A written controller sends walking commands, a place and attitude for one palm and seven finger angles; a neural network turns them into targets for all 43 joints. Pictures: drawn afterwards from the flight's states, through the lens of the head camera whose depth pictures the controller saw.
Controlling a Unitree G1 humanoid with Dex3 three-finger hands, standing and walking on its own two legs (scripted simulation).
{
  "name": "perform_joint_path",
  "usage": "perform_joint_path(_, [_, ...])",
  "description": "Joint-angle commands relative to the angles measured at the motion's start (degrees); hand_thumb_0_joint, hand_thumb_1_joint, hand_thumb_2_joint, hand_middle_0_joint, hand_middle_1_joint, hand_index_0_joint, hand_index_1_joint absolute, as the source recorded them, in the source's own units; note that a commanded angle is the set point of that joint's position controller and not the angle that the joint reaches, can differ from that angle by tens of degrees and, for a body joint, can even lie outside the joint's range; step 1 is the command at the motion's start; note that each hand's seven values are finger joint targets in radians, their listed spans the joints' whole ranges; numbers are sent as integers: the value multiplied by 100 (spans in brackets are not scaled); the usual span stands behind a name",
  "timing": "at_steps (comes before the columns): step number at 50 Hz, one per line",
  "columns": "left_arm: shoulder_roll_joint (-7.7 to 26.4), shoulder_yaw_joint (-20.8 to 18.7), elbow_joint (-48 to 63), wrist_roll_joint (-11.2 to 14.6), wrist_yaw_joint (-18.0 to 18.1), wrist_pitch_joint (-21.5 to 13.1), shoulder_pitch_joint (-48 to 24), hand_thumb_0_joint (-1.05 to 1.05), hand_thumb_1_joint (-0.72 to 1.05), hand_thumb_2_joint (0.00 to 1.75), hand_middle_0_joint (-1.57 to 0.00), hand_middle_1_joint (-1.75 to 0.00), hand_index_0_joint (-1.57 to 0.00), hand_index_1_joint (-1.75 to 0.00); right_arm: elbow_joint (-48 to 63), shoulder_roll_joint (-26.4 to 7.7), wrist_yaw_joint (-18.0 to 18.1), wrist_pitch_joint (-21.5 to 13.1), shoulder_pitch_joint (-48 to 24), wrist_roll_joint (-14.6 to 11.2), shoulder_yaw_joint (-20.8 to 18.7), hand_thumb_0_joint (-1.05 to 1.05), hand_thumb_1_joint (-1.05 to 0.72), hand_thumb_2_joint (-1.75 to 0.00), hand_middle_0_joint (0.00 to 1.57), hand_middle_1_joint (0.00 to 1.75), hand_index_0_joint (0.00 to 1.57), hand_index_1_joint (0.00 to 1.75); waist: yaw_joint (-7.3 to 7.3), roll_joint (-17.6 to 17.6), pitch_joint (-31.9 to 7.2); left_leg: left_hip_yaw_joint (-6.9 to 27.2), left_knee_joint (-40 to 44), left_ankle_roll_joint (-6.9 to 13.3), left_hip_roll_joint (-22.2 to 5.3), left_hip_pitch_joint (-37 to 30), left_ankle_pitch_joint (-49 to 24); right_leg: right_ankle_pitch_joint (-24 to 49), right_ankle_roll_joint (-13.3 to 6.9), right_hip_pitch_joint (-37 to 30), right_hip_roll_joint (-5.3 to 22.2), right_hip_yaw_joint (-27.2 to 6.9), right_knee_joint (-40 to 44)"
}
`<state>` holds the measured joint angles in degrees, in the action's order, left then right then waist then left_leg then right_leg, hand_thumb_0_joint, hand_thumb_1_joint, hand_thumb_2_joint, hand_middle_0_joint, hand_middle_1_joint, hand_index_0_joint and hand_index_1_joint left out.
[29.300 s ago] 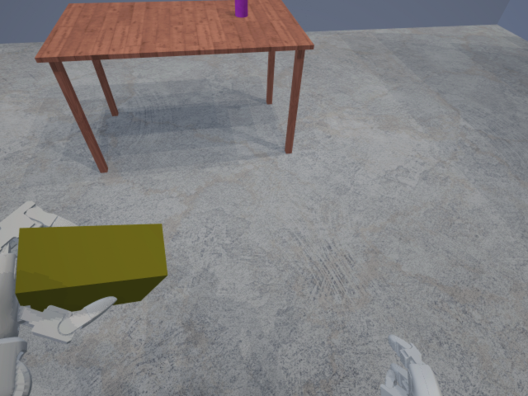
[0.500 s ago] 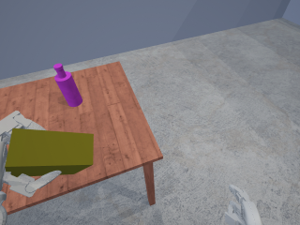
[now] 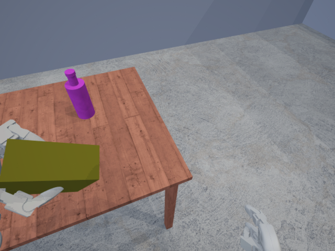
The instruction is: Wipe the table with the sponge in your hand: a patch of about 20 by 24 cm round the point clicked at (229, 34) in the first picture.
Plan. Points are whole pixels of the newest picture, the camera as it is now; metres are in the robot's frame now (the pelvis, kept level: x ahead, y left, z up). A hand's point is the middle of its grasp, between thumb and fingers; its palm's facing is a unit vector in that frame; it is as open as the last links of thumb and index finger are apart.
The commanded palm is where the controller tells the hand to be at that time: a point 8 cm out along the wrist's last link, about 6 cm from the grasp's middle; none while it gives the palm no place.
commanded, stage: come to a stop and stand still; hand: left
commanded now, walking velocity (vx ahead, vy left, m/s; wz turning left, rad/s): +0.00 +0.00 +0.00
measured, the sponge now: (63, 170) +0.23 +0.20 +0.14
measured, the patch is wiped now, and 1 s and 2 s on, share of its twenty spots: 0.00 0.00 0.00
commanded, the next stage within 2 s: look again from close up in 0.40 s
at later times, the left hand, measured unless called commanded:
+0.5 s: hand (18, 170) +0.22 +0.27 +0.16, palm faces +0.35 -0.83 -0.43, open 10.3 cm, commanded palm +0.17 +0.31 +0.18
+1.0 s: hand (18, 156) +0.26 +0.30 +0.14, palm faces +0.35 -0.80 -0.48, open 10.3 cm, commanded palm +0.18 +0.31 +0.18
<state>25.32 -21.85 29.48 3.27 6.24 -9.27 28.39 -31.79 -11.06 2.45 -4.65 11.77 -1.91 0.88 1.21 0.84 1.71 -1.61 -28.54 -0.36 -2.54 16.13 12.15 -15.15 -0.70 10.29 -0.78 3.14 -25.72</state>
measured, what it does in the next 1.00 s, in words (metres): stands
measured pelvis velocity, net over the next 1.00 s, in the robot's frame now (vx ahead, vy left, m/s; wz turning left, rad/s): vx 0.03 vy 0.02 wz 0.04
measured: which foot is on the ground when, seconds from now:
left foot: down 0.00-1.00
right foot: down 0.00-1.00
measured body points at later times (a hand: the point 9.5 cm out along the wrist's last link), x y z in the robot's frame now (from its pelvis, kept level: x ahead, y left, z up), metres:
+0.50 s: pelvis +0.01 +0.03 +0.01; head +0.02 +0.03 +0.46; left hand +0.20 +0.32 +0.18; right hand +0.18 -0.19 -0.08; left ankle +0.03 +0.12 -0.74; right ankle -0.02 -0.11 -0.74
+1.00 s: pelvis +0.03 +0.02 +0.00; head +0.11 +0.07 +0.44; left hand +0.23 +0.34 +0.17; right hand +0.22 -0.21 -0.08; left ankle +0.03 +0.12 -0.74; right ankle -0.01 -0.11 -0.74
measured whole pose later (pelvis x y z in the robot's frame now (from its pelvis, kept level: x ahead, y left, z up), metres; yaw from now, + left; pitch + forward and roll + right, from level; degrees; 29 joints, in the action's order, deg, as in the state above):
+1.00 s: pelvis +0.03 +0.02 +0.00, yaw +2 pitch +4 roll -1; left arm 30.3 -23.6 28.5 3.4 7.3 -13.4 25.1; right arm -35.5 -14.2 -0.1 -10.7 10.9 -0.9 0.2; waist -2.0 -4.8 6.0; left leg -0.7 -30.7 1.8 0.6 19.0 15.3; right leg -18.2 1.3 12.5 1.3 2.7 -28.0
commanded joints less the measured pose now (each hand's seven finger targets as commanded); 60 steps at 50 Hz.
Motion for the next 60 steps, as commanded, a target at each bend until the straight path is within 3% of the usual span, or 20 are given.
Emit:
perform_joint_path(1, [584,-449,868,41,82,-242,-140,0,10,130,-120,-160,-120,-160,828,-707,72,-315,-444,-12,-239,0,-90,-90,20,30,20,30,-127,302,-791,732,794,279,-546,-432,-537,1025,65,-129,459,-378,419])
perform_joint_path(4, [587,-304,1068,-12,129,-240,-606,0,10,130,-120,-160,-120,-160,783,-725,117,-389,-464,12,-235,0,-90,-90,20,30,20,30,-137,246,-747,714,879,282,-525,-451,-188,908,73,-139,478,-402,546])
perform_joint_path(11, [679,-225,1568,-108,255,-335,-1255,0,10,130,-120,-160,-120,-160,692,-719,171,-592,-479,59,-237,0,-90,-90,20,30,20,30,-148,932,-657,843,1264,226,-521,-451,364,547,39,-210,379,-340,537])
perform_joint_path(20, [526,-385,728,-28,179,-201,-237,0,10,130,-120,-160,-120,-160,720,-682,93,-463,-365,41,-229,0,-90,-90,20,30,20,30,-134,318,-697,743,1237,110,-500,-418,183,681,48,-281,393,-276,722])
perform_joint_path(24, [515,-333,837,-27,169,-172,-441,0,10,130,-120,-160,-120,-160,745,-707,105,-422,-398,38,-236,0,-90,-90,20,30,20,30,-129,120,-832,672,1036,157,-481,-598,-246,991,54,-261,452,-327,754])
perform_joint_path(25, [4820,-1626,2793,-5,136,-1095,-5113,0,10,130,-120,-160,-120,-160,1592,-1094,620,-162,512,-397,744,0,-90,-90,20,30,20,30,-89,1539,-628,479,1698,484,-130,306,1023,98,470,-1715,-297,-111,121])
perform_joint_path(26, [2083,-1794,386,-212,102,-695,-3523,0,10,130,-120,-160,-120,-160,982,-568,598,-409,139,-159,-248,0,-90,-90,20,30,20,30,-242,523,-330,467,1311,295,-397,-26,1178,-577,226,-511,-85,-14,229])
perform_joint_path(27, [1809,-1373,170,-215,133,-621,-3045,0,10,130,-120,-160,-120,-160,773,-704,353,-550,-354,24,-109,0,-90,-90,20,30,20,30,-215,-60,2,484,1100,226,-265,209,1156,-340,145,109,168,-157,463])
perform_joint_path(29, [1650,-1121,-421,-91,103,-625,-2210,0,10,130,-120,-160,-120,-160,739,-974,125,-664,-471,111,-145,0,-90,-90,20,30,20,30,-350,-223,-132,414,553,208,-109,-359,498,-86,-101,765,482,-680,882])
perform_joint_path(30, [1668,-1148,-539,-94,64,-639,-1806,0,10,130,-120,-160,-120,-160,578,-1050,50,-699,-442,129,-190,0,-90,-90,20,30,20,30,-341,129,-385,379,448,202,-120,-534,506,-125,-153,852,494,-772,779])
perform_joint_path(34, [766,-439,502,123,7,-893,-357,0,10,130,-120,-160,-120,-160,616,-987,-266,-910,-25,52,-287,0,-90,-90,20,30,20,30,-490,-163,-1135,331,50,235,17,-586,-983,1656,-140,28,690,-782,392])
perform_joint_path(39, [1268,-952,1065,111,191,-1055,-451,0,10,130,-120,-160,-120,-160,431,-1024,-256,-1020,-108,85,-306,0,-90,-90,20,30,20,30,-466,-445,-1368,350,-98,240,11,-627,-2127,3058,-1,-290,720,-633,49])
perform_joint_path(40, [1754,-1319,1085,78,249,-1049,-647,0,10,130,-120,-160,-120,-160,412,-1129,-214,-986,-177,67,-340,0,-90,-90,20,30,20,30,-434,-289,-1434,437,-71,234,15,-714,-2056,2875,-8,-191,686,-732,-12])
perform_joint_path(41, [1468,-1155,1122,66,240,-1067,-749,0,10,130,-120,-160,-120,-160,320,-975,-185,-930,-155,96,-321,0,-90,-90,20,30,20,30,-385,-342,-1374,392,-107,239,-23,-635,-2266,3070,8,-338,735,-576,-18])
perform_joint_path(45, [1923,-1428,1306,84,299,-983,-809,0,10,130,-120,-160,-120,-160,316,-1139,-189,-897,-146,68,-378,0,-90,-90,20,30,20,30,-390,336,-1644,446,-241,297,-48,-957,-2951,3304,3,-366,702,-576,-235])
perform_joint_path(49, [1418,-935,1849,141,274,-983,-494,0,10,130,-120,-160,-120,-160,394,-1073,-300,-963,19,60,-371,0,-90,-90,20,30,20,30,-373,933,-1729,562,-300,307,-211,-1444,-4253,2943,87,-98,629,-275,-421])
perform_joint_path(51, [1113,-747,1926,106,247,-928,-268,0,10,130,-120,-160,-120,-160,408,-1031,-347,-947,-11,102,-418,0,-90,-90,20,30,20,30,-365,912,-1653,778,-80,283,-464,-1845,-4686,1520,115,474,494,-159,-541])
perform_joint_path(55, [1184,-1076,988,93,186,-718,-74,0,10,130,-120,-160,-120,-160,420,-1081,-296,-786,-290,55,-519,0,-90,-90,20,30,20,30,-348,255,-1240,748,229,100,-520,-1191,-3276,1376,89,297,513,-298,1])
perform_joint_path(56, [785,-753,973,121,122,-739,-145,0,10,130,-120,-160,-120,-160,449,-966,-274,-710,-151,75,-458,0,-90,-90,20,30,20,30,-294,19,-1128,689,242,58,-478,-1022,-3033,1669,80,136,574,-224,169])
perform_joint_path(60, [1152,-1043,560,159,96,-626,-393,0,10,130,-120,-160,-120,-160,513,-1047,-168,-607,-406,25,-472,0,-90,-90,20,30,20,30,-289,-65,-1249,670,372,95,-353,-1045,-2266,1862,81,29,603,-459,254])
